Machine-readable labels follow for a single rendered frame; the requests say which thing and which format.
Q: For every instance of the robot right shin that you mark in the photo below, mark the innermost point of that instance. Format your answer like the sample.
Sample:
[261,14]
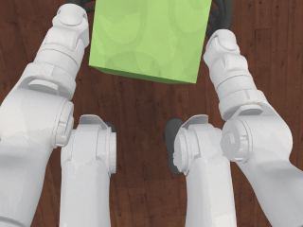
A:
[195,119]

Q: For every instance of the left robot hand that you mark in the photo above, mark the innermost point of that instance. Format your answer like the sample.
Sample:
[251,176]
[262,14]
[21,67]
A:
[82,3]

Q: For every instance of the robot left shin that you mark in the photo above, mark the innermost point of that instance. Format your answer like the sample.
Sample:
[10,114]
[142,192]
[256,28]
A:
[86,119]

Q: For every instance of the right robot hand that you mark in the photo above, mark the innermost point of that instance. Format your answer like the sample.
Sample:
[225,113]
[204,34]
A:
[222,15]

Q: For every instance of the robot right upper arm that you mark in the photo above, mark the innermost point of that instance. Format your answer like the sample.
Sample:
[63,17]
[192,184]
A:
[261,145]

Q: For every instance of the left robot forearm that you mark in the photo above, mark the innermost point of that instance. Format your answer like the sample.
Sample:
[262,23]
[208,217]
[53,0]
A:
[59,57]

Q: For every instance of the right robot forearm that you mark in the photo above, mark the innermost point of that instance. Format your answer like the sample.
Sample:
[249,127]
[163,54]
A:
[234,85]

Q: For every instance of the carton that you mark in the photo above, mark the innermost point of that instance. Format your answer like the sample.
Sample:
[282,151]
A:
[156,40]

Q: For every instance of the robot shin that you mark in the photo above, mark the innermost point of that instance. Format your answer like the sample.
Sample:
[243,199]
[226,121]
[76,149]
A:
[86,119]
[195,119]

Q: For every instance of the robot left upper arm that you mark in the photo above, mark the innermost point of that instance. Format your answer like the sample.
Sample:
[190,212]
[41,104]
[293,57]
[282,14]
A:
[32,124]

